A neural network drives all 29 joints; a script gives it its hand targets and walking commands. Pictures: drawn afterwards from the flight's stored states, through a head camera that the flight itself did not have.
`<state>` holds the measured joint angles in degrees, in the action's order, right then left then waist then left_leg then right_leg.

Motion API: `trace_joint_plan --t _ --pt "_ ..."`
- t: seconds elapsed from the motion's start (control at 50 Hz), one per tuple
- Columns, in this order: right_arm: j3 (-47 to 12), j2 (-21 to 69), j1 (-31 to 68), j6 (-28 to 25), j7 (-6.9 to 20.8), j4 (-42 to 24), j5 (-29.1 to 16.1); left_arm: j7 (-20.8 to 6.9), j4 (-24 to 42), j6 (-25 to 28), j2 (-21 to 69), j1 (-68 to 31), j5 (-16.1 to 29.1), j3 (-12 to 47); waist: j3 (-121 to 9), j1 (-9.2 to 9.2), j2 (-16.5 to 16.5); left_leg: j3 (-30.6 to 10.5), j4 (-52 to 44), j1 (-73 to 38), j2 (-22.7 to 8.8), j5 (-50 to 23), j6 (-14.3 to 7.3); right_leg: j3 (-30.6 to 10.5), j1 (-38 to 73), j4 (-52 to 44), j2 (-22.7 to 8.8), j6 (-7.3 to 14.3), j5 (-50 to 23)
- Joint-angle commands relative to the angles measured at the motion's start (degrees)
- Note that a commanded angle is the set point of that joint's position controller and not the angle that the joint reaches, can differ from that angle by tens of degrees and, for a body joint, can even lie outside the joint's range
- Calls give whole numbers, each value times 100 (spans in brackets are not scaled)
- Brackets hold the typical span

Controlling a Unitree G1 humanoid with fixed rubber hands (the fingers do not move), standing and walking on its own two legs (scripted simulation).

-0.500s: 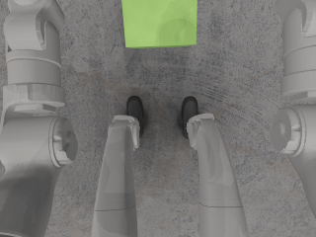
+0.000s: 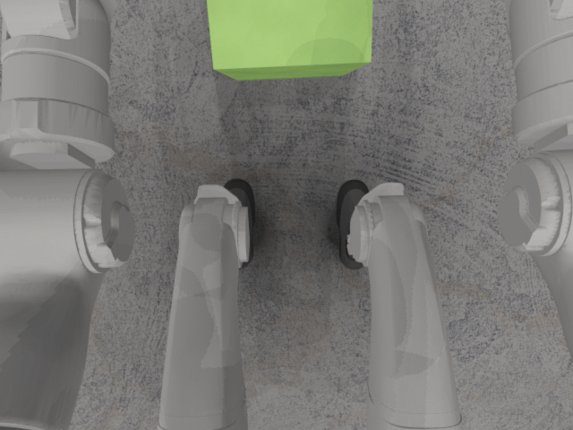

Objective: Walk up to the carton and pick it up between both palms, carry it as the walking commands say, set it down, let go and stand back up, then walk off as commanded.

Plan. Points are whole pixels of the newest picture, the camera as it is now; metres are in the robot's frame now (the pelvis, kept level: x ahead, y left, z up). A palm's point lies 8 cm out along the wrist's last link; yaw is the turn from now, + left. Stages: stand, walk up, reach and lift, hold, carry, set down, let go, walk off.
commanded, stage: reach and lift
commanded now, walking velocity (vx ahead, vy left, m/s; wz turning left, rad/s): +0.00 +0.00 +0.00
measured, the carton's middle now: (288, 5) +0.57 +0.02 -0.42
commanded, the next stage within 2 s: none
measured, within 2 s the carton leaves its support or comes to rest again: neither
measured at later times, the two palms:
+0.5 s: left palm out of the picture +0.57 +0.19 -0.29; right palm out of the picture +0.58 -0.18 -0.29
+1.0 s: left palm (166, 2) +0.56 +0.19 -0.37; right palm out of the picture +0.57 -0.17 -0.38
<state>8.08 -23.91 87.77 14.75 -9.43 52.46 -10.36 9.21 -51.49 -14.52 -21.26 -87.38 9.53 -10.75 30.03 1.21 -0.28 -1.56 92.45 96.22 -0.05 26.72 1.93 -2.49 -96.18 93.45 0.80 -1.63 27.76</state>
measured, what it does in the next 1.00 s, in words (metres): lowers itself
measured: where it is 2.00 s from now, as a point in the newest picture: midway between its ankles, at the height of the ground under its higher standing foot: (296, 239)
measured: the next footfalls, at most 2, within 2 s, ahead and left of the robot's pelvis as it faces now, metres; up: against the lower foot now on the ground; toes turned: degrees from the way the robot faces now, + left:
none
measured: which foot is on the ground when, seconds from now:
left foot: down 0.00-1.00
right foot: down 0.00-1.00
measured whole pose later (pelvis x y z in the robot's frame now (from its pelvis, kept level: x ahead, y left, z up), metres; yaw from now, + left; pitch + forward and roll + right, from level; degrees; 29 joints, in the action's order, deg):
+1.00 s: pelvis +0.02 +0.00 -0.19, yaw +1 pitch +33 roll +2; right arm 0.8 -24.1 86.0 6.5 -8.7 58.7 -16.0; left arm 8.8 -58.9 -6.3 -22.8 -85.7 16.8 -3.7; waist 30.1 0.5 -0.2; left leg -1.4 129.4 126.8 1.2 35.7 2.9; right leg -4.2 -126.7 131.1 1.9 -3.2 37.4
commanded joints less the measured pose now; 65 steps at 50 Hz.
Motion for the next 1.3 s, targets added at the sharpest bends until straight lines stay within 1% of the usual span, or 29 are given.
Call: trace_joint_plan --t 0.0,0.02,0.04,0.06,0.08,0.1,0.12,0.16,0.22,0.24,0.26,0.3,0.34,0.36,0.38,0.54,0.62,0.66,0.68,0.7,0.72,0.8,0.82,0.92,0.96,1.02,1.12,1.16,1.28 --pt "-58 -1110 2582 -162 -95 -1265 -140 156 1189 150 -1377 -2293 107 -69 -12673 214 -194 694 -147 -4046 446 -2250 -69 593 4144 -288 410 -31 -2063" --pt "-96 -1125 2610 -134 -96 -1195 -182 173 1132 126 -1402 -2308 135 -32 -12475 235 -204 700 -51 -3849 417 -2132 -77 591 4020 -165 383 -23 -1970" --pt "-153 -1172 2729 -117 -108 -1459 -213 194 1477 120 -1420 -2433 217 17 -12804 212 -251 720 48 -3981 420 -2209 -67 593 4156 -84 388 -22 -2037" --pt "-183 -1148 2739 -95 -110 -1315 -255 200 1317 102 -1418 -2421 252 47 -12489 224 -245 739 148 -3756 383 -2075 -82 581 3919 19 358 -8 -1915" --pt "-178 -1200 2796 -82 -112 -1351 -266 201 1404 86 -1439 -2539 289 109 -12461 176 -230 709 246 -3774 361 -2022 -79 607 3775 142 350 -10 -1816" --pt "-192 -1248 2814 -61 -111 -1292 -293 210 1353 75 -1474 -2539 327 137 -12302 194 -183 728 355 -3662 340 -1925 -78 596 3629 240 322 7 -1713" --pt "-255 -1268 2899 -66 -117 -1561 -359 228 1604 76 -1507 -2622 389 163 -12533 194 -243 717 444 -3749 333 -1994 -84 602 3742 338 326 6 -1792" --pt "-308 -1259 2953 -42 -111 -1350 -380 233 1368 71 -1554 -2657 416 179 -12167 239 -280 757 651 -3396 301 -1809 -95 590 3435 542 293 11 -1629" --pt "-305 -1301 2927 -82 -103 -1343 -438 231 1382 96 -1457 -2657 531 318 -12048 136 -215 728 894 -3349 267 -1846 -85 642 3145 814 278 13 -1625" --pt "-311 -1327 2867 -103 -76 -1041 -411 219 1064 114 -1468 -2572 497 311 -11619 167 -164 736 995 -3110 242 -1702 -67 662 2804 925 248 18 -1474" --pt "-329 -1296 2815 -132 -69 -1132 -425 216 1269 142 -1450 -2600 523 342 -11760 124 -194 722 1049 -3216 241 -1790 -63 690 2854 993 262 9 -1550" --pt "-324 -1262 2769 -218 -36 -913 -422 193 934 205 -1349 -2521 551 389 -11388 76 -150 711 1242 -2975 218 -1781 -50 714 2506 1184 245 1 -1536" --pt "-322 -1210 2651 -309 -12 -741 -381 172 739 307 -1335 -2433 532 387 -11159 77 -160 704 1432 -2776 217 -1845 -32 720 2301 1377 231 -18 -1613" --pt "-319 -1192 2655 -357 -1 -831 -400 159 828 357 -1310 -2418 525 390 -11231 81 -110 699 1523 -2804 221 -2015 -23 720 2320 1473 245 -25 -1794" --pt "-336 -1137 2579 -395 11 -617 -383 143 618 400 -1297 -2369 516 410 -10969 85 -86 708 1608 -2645 212 -1951 -15 723 2112 1545 234 -32 -1719" --pt "-360 -1093 2444 -744 48 -676 -368 95 533 754 -1272 -2141 509 392 -10791 93 -108 711 2221 -2216 236 -2492 51 691 1901 2150 211 -94 -2282" --pt "-436 -1070 2390 -884 42 -614 -415 61 514 903 -1352 -2117 515 395 -10630 119 -205 743 2467 -1883 246 -2593 62 627 1907 2400 197 -129 -2482" --pt "-480 -1064 2365 -952 42 -487 -463 42 365 960 -1364 -2149 541 440 -10457 86 -198 726 2599 -1762 237 -2588 64 595 1798 2515 181 -137 -2505" --pt "-516 -1065 2373 -991 43 -424 -480 30 288 1001 -1375 -2141 540 435 -10302 127 -210 734 2657 -1632 234 -2577 60 564 1666 2544 178 -140 -2460" --pt "-559 -1020 2377 -1014 51 -355 -493 10 235 1028 -1345 -2193 591 476 -10271 91 -255 715 2718 -1649 235 -2602 58 566 1659 2601 167 -152 -2475" --pt "-609 -1001 2403 -1050 52 -475 -579 4 350 1065 -1367 -2199 577 489 -10400 137 -209 726 2771 -1696 229 -2702 56 535 1704 2647 171 -148 -2581" --pt "-502 -1196 2450 -1100 11 -824 -605 8 623 1077 -1326 -2180 684 552 -10723 8 -181 748 2875 -1937 228 -2807 56 554 1704 2691 165 -134 -2612" --pt "-556 -1148 2502 -1100 15 -872 -621 10 595 1071 -1262 -2170 724 573 -10623 55 -184 750 2863 -1851 233 -2804 52 541 1704 2691 169 -122 -2636" --pt "-563 -995 2162 -1111 47 -502 -549 -39 268 1073 -1076 -1910 725 610 -10182 -41 -154 726 2884 -1622 231 -2675 61 589 1525 2731 170 -128 -2596" --pt "-544 -968 2141 -1131 54 -427 -519 -36 208 1091 -1068 -1882 688 575 -10063 -41 -197 717 2873 -1558 242 -2606 63 603 1438 2719 178 -137 -2523" --pt "-529 -926 2066 -1132 59 -140 -525 -22 114 1107 -1095 -1901 599 533 -9842 12 -108 686 2836 -1580 249 -2538 84 638 1171 2722 180 -135 -2348" --pt "-586 -898 2191 -1147 59 -66 -598 -4 61 1122 -1034 -2014 615 568 -9766 21 -124 683 2812 -1665 270 -2462 78 645 1057 2665 185 -121 -2179" --pt "-600 -884 2298 -1161 54 -71 -648 7 68 1130 -1018 -2078 606 582 -9709 90 -49 681 2786 -1608 266 -2420 81 624 1007 2653 197 -102 -2151" --pt "-737 -724 2540 -1182 44 -62 -681 1 20 1148 -863 -2307 642 677 -9585 66 -147 699 2757 -1511 283 -2285 83 604 1122 2579 204 -95 -2105"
